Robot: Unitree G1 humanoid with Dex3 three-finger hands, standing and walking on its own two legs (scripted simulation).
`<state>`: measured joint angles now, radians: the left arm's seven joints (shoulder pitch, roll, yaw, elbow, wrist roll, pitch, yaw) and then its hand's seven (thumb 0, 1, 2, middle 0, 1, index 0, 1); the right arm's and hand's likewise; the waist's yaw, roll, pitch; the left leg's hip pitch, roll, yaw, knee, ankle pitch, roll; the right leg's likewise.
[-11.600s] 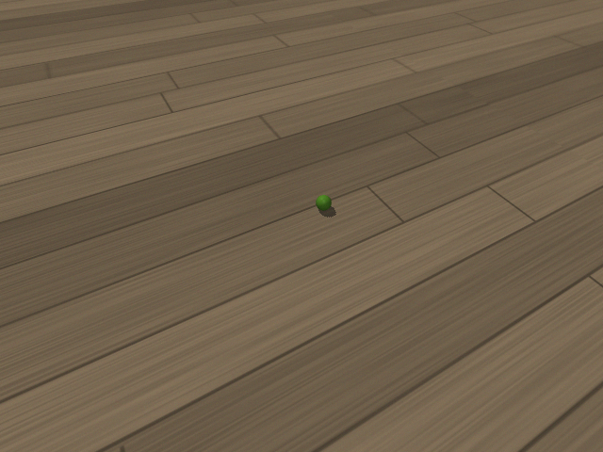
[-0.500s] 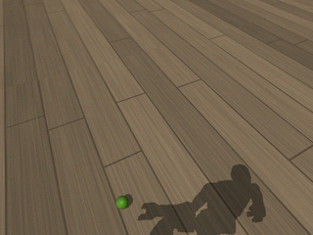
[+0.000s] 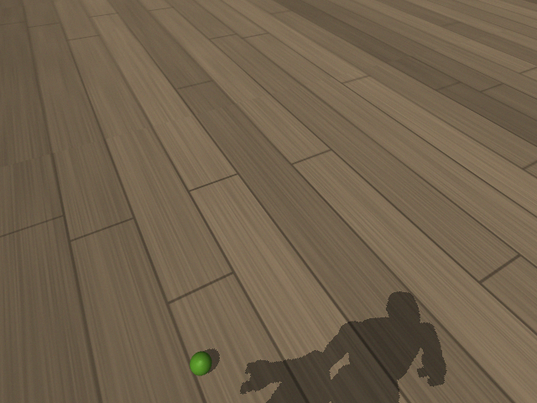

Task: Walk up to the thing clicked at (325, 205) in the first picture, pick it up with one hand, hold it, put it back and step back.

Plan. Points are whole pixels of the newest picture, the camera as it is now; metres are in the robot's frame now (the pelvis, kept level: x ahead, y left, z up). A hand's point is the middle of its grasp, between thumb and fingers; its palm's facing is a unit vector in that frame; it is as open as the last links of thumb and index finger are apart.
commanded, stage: walk up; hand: left
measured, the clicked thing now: (200, 363) +0.41 +0.23 -0.74
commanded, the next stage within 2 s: stand in 0.06 s
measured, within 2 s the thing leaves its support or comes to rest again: neither
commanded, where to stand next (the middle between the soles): +0.02 +0.00 m, yaw -2 degrees
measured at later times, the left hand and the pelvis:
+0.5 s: hand out of the picture +0.10 +0.25 -0.14, palm faces -0.04 -0.93 -0.35, open 7.4 cm; pelvis +0.00 +0.00 +0.01, yaw +0 degrees
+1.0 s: hand out of the picture +0.06 +0.26 -0.15, palm faces -0.04 -0.94 -0.35, open 7.4 cm; pelvis +0.00 +0.00 +0.00, yaw +0 degrees
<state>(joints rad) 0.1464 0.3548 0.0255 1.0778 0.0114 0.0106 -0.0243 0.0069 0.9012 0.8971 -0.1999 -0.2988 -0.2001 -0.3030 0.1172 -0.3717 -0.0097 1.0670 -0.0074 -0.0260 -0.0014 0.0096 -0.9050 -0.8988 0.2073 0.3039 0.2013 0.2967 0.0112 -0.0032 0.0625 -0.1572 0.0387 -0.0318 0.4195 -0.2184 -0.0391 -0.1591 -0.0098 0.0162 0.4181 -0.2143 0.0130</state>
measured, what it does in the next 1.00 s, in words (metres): stands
